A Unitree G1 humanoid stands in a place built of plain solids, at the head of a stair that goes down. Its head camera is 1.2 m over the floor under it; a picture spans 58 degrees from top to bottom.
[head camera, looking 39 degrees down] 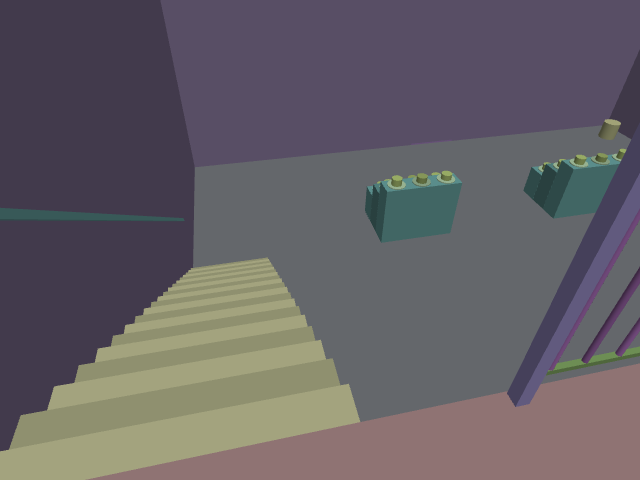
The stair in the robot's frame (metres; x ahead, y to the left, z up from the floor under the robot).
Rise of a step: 0.17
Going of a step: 0.23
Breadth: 1.21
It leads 12 degrees to the left of straight ahead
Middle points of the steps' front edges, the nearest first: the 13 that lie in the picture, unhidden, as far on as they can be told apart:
0.52 0.44 0.00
0.75 0.49 -0.17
0.98 0.54 -0.34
1.21 0.59 -0.51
1.44 0.64 -0.68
1.67 0.69 -0.85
1.90 0.73 -1.02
2.13 0.78 -1.19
2.36 0.83 -1.36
2.59 0.88 -1.53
2.82 0.93 -1.70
3.05 0.98 -1.87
3.28 1.03 -2.04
